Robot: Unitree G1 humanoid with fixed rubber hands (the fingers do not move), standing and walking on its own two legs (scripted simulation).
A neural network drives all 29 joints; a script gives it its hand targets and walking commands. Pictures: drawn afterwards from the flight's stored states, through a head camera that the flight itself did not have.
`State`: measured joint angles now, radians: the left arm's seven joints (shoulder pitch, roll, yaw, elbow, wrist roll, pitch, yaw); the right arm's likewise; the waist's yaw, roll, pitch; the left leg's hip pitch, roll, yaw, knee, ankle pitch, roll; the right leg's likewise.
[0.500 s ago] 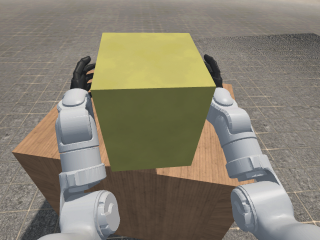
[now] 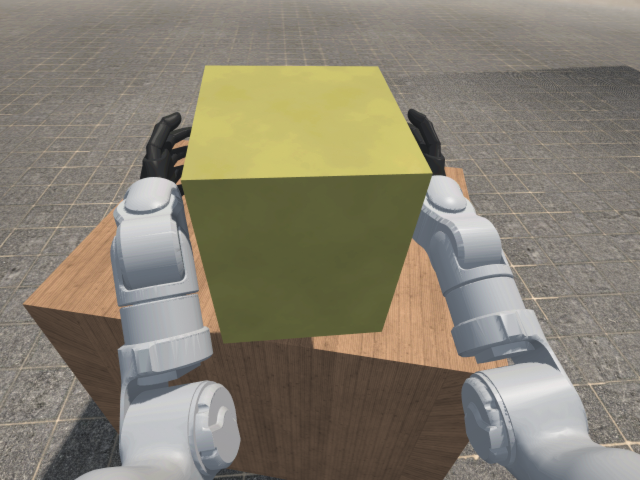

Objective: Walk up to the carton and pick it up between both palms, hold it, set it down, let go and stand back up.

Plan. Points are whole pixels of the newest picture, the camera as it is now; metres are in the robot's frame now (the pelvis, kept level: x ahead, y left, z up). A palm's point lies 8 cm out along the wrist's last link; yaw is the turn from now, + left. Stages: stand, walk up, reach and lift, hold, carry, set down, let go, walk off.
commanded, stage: hold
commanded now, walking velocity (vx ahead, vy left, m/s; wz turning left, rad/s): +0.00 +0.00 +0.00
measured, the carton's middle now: (299, 207) +0.37 +0.01 +0.20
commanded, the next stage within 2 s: none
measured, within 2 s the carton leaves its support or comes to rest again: neither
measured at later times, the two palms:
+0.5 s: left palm (160, 179) +0.36 +0.16 +0.25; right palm (424, 176) +0.37 -0.13 +0.24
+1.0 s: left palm (159, 180) +0.36 +0.16 +0.25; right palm (422, 179) +0.37 -0.13 +0.24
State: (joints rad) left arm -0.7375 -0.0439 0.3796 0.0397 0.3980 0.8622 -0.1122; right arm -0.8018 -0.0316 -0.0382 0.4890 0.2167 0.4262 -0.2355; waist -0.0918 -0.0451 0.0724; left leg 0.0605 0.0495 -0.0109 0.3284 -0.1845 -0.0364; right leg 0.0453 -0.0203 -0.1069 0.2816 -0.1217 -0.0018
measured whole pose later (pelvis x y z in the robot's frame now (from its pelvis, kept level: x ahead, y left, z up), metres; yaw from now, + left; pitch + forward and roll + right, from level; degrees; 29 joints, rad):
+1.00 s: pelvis +0.00 +0.00 +0.00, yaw +1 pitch -12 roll -1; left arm -0.78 -0.04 0.38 0.06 0.41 0.86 -0.12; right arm -0.81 -0.03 -0.06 0.49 0.20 0.41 -0.23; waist -0.10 -0.04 0.10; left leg 0.06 0.04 -0.02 0.34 -0.18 -0.03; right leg 0.06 -0.02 -0.12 0.27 -0.11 0.00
